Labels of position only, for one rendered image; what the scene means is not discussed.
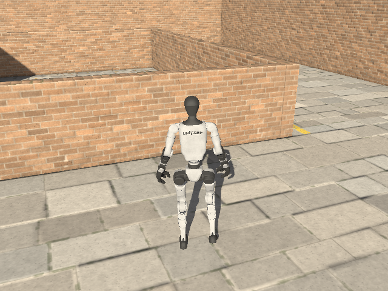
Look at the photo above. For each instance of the right robot upper arm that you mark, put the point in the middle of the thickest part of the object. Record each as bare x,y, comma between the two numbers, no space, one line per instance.
211,127

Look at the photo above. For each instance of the left robot upper arm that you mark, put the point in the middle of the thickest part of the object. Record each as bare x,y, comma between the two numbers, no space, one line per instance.
170,139

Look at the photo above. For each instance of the robot right thigh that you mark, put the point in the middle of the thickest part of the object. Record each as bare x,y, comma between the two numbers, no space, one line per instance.
208,176

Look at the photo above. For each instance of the left robot hand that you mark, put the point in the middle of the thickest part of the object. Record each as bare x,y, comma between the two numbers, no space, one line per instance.
163,174

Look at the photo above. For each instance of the right robot hand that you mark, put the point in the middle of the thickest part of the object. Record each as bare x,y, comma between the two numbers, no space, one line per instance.
221,169

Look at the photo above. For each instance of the robot left forearm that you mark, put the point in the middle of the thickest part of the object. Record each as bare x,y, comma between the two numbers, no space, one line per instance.
163,162

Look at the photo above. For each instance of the robot left foot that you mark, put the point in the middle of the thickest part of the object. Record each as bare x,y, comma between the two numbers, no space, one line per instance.
183,244

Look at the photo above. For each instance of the robot right forearm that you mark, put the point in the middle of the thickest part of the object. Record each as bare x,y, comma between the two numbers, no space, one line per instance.
222,158

